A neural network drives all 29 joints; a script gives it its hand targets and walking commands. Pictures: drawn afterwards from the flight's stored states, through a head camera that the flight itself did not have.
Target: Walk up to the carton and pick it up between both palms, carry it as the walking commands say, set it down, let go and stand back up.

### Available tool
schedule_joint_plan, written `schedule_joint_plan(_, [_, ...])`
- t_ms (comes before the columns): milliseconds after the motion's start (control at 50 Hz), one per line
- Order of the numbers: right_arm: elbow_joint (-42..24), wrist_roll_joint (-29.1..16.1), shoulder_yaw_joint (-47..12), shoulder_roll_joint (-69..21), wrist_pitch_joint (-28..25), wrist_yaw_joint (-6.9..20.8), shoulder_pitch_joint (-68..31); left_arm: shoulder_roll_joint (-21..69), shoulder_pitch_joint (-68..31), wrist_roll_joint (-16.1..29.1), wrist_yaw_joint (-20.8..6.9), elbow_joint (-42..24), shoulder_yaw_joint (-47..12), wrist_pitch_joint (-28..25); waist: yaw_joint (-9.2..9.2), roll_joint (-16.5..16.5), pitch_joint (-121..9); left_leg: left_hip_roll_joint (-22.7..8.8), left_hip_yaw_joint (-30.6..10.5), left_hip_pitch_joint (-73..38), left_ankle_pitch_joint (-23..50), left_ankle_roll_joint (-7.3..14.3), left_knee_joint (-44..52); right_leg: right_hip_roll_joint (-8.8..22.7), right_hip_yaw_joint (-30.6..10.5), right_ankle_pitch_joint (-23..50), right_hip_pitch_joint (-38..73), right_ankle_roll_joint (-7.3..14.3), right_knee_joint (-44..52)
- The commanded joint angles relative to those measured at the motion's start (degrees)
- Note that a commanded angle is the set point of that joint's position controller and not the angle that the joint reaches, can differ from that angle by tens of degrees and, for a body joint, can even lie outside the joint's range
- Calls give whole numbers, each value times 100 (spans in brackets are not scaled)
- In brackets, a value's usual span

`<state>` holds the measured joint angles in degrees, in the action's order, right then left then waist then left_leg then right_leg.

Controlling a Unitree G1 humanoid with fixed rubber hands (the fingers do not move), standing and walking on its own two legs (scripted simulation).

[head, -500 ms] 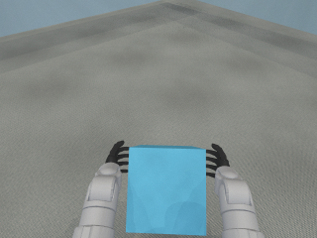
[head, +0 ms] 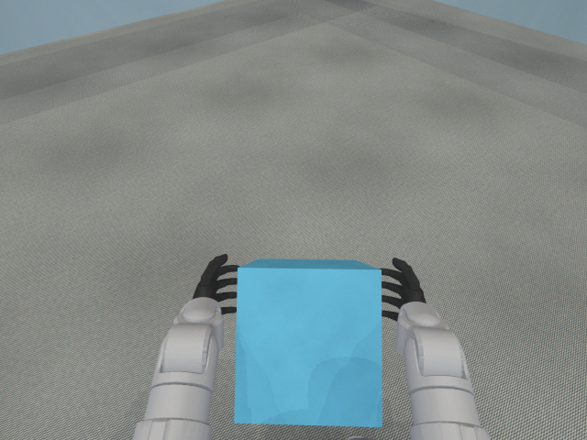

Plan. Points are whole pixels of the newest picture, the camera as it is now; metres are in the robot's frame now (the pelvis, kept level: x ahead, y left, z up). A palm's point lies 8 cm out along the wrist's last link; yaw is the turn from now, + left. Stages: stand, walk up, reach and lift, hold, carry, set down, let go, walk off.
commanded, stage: carry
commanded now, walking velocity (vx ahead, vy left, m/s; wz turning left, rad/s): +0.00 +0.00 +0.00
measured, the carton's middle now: (307, 324) +0.32 -0.01 -0.10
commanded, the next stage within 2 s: hold in 0.92 s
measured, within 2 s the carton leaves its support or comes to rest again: neither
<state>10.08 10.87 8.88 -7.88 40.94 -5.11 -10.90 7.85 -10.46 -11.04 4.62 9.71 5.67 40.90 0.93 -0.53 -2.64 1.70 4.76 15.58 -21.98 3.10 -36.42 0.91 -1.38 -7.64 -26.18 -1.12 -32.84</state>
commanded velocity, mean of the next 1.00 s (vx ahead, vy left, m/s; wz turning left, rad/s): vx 0.00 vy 0.00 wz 0.00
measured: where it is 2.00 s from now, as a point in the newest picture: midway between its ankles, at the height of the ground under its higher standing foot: outside the picture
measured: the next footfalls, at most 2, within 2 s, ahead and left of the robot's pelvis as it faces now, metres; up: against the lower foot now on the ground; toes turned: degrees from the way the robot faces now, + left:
none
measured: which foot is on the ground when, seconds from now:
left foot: down 0.00-1.00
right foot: down 0.00-1.00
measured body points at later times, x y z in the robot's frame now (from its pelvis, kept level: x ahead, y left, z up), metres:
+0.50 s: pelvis -0.02 +0.00 +0.00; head -0.05 +0.00 +0.45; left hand +0.28 +0.14 +0.02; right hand +0.27 -0.15 +0.01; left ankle -0.03 +0.08 -0.72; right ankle +0.10 -0.13 -0.72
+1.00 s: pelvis -0.01 +0.01 +0.00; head -0.01 +0.01 +0.45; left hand +0.29 +0.14 +0.01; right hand +0.28 -0.15 +0.01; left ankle -0.03 +0.08 -0.72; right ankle +0.10 -0.13 -0.72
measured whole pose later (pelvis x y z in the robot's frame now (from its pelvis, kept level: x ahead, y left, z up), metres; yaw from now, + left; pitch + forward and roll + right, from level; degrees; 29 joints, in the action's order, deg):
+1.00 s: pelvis -0.01 +0.01 +0.00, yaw +0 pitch +0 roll +0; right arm 10.3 11.8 9.8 -8.1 41.4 -4.2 -12.0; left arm 8.2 -12.3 -12.6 4.5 12.4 6.6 40.3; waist 1.7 -0.5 -0.6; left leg 2.1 4.5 15.6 -19.4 3.9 -36.2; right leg 0.6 -3.0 -5.8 -24.9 -1.9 -30.7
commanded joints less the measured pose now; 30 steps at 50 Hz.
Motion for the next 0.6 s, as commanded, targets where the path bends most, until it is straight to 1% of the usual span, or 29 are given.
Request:
schedule_joint_plan(0, [-896, -1648, -3673, -5267, -335, 1636, -2806, 5171, -2981, 1514, -1528, -1027, -3287, -378, -43, 191, -2675, -910, -932, -571, 2273, -24, 481, 625, -676, 1763, 1560, 394, 196])
schedule_joint_plan(20, [-1373, -1781, -3787, -5289, -356, 1649, -3138, 5210, -2864, 1488, -1520, -1179, -3308, -350, -29, 134, -2579, -789, -628, -597, 1763, -34, 467, 629, -664, 1906, 1477, 334, 351])
schedule_joint_plan(40, [-1569, -1861, -3913, -5296, -324, 1638, -3304, 5214, -3188, 1628, -1478, -1567, -3425, -334, -45, 487, -2726, -741, -698, -575, 1268, -28, 539, 660, -710, 1732, 1444, 306, 353])
schedule_joint_plan(60, [-1310, -1794, -3604, -5339, -296, 1590, -3582, 5055, -3438, 1498, -1509, -1252, -3112, -287, 54, 438, -2684, -741, -620, -582, 1025, -78, 637, 669, -823, 1174, 1316, 286, 458])
schedule_joint_plan(80, [-1268, -1659, -3479, -5214, -281, 1601, -3508, 5042, -3509, 1474, -1520, -1238, -3101, -280, 37, 49, -2348, -810, -900, -213, 985, -16, 898, 678, -731, 957, 1311, 343, 470])
schedule_joint_plan(100, [-1131, -1618, -3628, -5291, -212, 1630, -2677, 5067, -2432, 1294, -1519, -792, -3046, -207, -44, 126, -2143, -864, -1035, -161, 819, 21, 986, 720, -850, 51, 1231, 355, 640])
schedule_joint_plan(120, [-947, -1600, -3466, -5050, -262, 1624, -3341, 4999, -3050, 1346, -1492, -803, -2978, -243, -121, 183, -2235, -902, -1181, -74, 827, 83, 1111, 491, -665, 132, 1306, 291, 551])
schedule_joint_plan(140, [-1383, -1706, -3601, -5230, -265, 1681, -3279, 5270, -3025, 1496, -1494, -1138, -3400, -200, -108, -198, -2174, -891, -1115, 98, 653, 68, 1157, 535, -576, 432, 1311, 280, 506])
schedule_joint_plan(160, [-1242, -1712, -3485, -5220, -271, 1667, -3510, 5298, -3088, 1439, -1504, -798, -3152, -208, -71, 13, -2316, -941, -1149, 51, 429, 71, 1369, 431, -436, 200, 1429, 223, 436])
schedule_joint_plan(180, [-1228, -1582, -3440, -5015, -317, 1659, -3604, 5106, -3044, 1298, -1536, -464, -2971, -266, -78, 504, -1942, -1009, -1162, 325, 127, 49, 1278, 399, -385, 219, 1341, 192, 564])
schedule_joint_plan(200, [-1541, -1820, -3671, -5281, -313, 1644, -3704, 5284, -3070, 1551, -1532, -944, -3259, -273, -46, 283, -2423, -880, -972, -31, 494, 13, 1246, 496, -553, 503, 1448, 225, 465])
schedule_joint_plan(220, [-800, -1620, -3574, -5379, -269, 1677, -2741, 5214, -2844, 1431, -1532, -859, -3158, -301, 0, 353, -2154, -875, -990, -180, 903, -18, 1080, 491, -476, 704, 1249, 198, 400])
schedule_joint_plan(240, [-778, -1558, -3541, -5321, -329, 1680, -3163, 5165, -3042, 1298, -1571, -516, -3036, -335, -42, 280, -1852, -886, -993, 107, 859, 38, 1149, 562, -524, 445, 1273, 240, 413])
schedule_joint_plan(260, [-317, -1496, -3407, -5332, -319, 1726, -2840, 5098, -3243, 1266, -1556, -683, -3119, -370, -33, -71, -2018, -815, -927, 82, 446, 12, 1143, 555, -700, -68, 1172, 238, 499])
schedule_joint_plan(280, [-689, -1479, -3356, -5251, -337, 1714, -3063, 5276, -3358, 1399, -1530, -858, -3214, -373, -29, -239, -2021, -862, -920, -123, 419, 74, 1295, 511, -546, 72, 1093, 194, 567])
schedule_joint_plan(300, [228, -1150, -2958, -5142, -380, 1656, -3202, 4977, -3353, 1098, -1570, 154, -2685, -397, 2, 323, -1787, -888, -928, -19, 19, 129, 1177, 387, -630, -406, 823, 114, 588])
schedule_joint_plan(320, [-165, -1273, -3035, -5304, -446, 1674, -2875, 5055, -3470, 1219, -1567, -659, -3008, -469, -12, -160, -1716, -987, -1205, 246, -208, 159, 1462, 300, -434, -490, 1010, 162, 580])
schedule_joint_plan(340, [-670, -1355, -3116, -5141, -487, 1681, -3229, 5116, -3612, 1342, -1557, -739, -3073, -505, 3, 41, -1806, -1051, -1223, 190, -189, 129, 1526, 294, -290, -427, 990, 64, 569])
schedule_joint_plan(360, [-725, -1549, -3367, -5367, -353, 1686, -3297, 5263, -3605, 1463, -1558, -908, -3277, -380, -36, -158, -1682, -974, -1156, 266, 115, 123, 1517, 371, -443, -202, 1126, 124, 563])
schedule_joint_plan(380, [-1133, -1765, -3505, -5483, -343, 1664, -3866, 5335, -3858, 1625, -1541, -1190, -3364, -312, -34, -61, -1987, -955, -1073, 411, -39, 198, 1535, 189, -274, -95, 1293, 133, 377])
schedule_joint_plan(400, [-614, -1629, -3375, -5440, -316, 1680, -3393, 5417, -3463, 1500, -1574, -518, -3124, -299, -9, -327, -1879, -900, -974, 397, -48, 143, 1475, 286, -355, -125, 1299, 139, 354])
schedule_joint_plan(420, [-506, -1530, -3339, -5388, -355, 1670, -3173, 5359, -3301, 1520, -1601, -433, -2998, -383, -6, 227, -1894, -863, -923, 253, 421, 136, 1139, 387, -477, 218, 1260, 177, 493])
schedule_joint_plan(440, [-921, -1690, -3406, -5412, -390, 1675, -3642, 5426, -3797, 1635, -1556, -913, -3252, -390, -24, 28, -1939, -885, -884, 37, 1050, 49, 1233, 277, -268, 479, 1150, 150, 346])
schedule_joint_plan(460, [-539, -1567, -3491, -5425, -354, 1668, -3220, 5455, -3329, 1573, -1584, -444, -3184, -349, 5, 53, -1920, -888, -780, 51, 1035, 53, 1099, 408, -327, 599, 1101, 132, 326])
schedule_joint_plan(480, [-1270, -1754, -3430, -5296, -327, 1653, -4141, 5365, -4022, 1719, -1543, -951, -3207, -270, -1, -174, -2057, -932, -839, 51, 1170, 54, 1107, 395, -255, 817, 1178, 122, 373])
schedule_joint_plan(500, [-1143, -1757, -3404, -5595, -225, 1636, -3805, 5402, -3590, 1533, -1518, -852, -3116, -183, 25, -53, -2021, -958, -997, 230, 1184, 31, 1271, 351, -280, 723, 1461, 165, 356])
schedule_joint_plan(520, [-411, -1456, -3311, -5449, -262, 1659, -2760, 5222, -2535, 1206, -1557, 108, -2721, -248, 7, 480, -1999, -894, -1025, 28, 479, 99, 1133, 466, -550, -73, 1216, 167, 495])
schedule_joint_plan(540, [-1249, -1766, -3692, -5364, -421, 1673, -3479, 5322, -2819, 1442, -1532, -687, -3135, -364, -24, 295, -2331, -833, -959, -81, 839, 69, 980, 500, -490, 527, 1513, 140, 518])
schedule_joint_plan(580, [-1088, -1763, -3592, -5406, -360, 1676, -3460, 5205, -3388, 1424, -1534, -1013, -3104, -397, 13, 459, -2543, -792, -913, -189, 905, -18, 777, 639, -658, 585, 1429, 206, 594])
